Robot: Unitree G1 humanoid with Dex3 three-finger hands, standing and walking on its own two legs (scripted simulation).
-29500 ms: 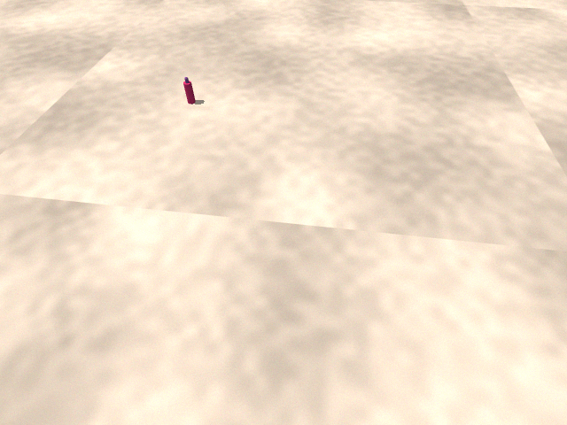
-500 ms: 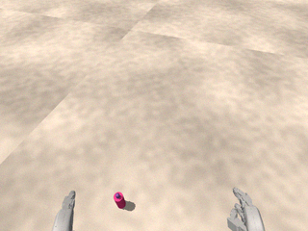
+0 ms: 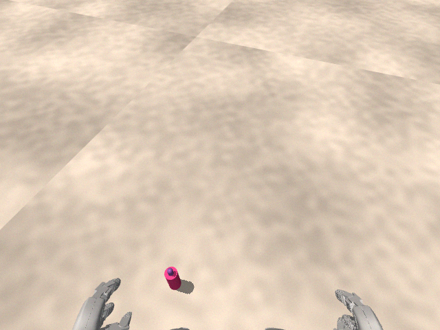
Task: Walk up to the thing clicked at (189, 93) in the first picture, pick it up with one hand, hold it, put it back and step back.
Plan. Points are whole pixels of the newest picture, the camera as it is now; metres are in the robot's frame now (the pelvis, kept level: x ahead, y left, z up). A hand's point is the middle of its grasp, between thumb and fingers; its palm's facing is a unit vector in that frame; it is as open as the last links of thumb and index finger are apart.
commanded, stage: stand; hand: left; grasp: from the side
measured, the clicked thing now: (172, 277) +0.41 +0.21 -0.65
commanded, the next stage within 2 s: none
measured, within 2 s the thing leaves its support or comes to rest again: neither
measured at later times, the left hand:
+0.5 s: hand out of the picture +0.06 +0.26 -0.12, palm faces -0.01 -0.94 -0.34, open 7.4 cm
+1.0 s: hand out of the picture +0.06 +0.26 -0.11, palm faces -0.01 -0.94 -0.35, open 7.4 cm
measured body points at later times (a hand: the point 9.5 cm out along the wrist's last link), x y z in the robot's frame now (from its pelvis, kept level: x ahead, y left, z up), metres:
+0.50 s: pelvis +0.01 +0.01 +0.04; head +0.01 +0.01 +0.49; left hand +0.06 +0.30 -0.09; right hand +0.08 -0.27 -0.10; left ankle +0.01 +0.13 -0.70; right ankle +0.01 -0.12 -0.70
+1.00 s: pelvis +0.01 +0.01 +0.05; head +0.01 +0.00 +0.50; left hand +0.06 +0.30 -0.09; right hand +0.07 -0.28 -0.09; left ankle +0.01 +0.13 -0.70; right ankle +0.01 -0.12 -0.70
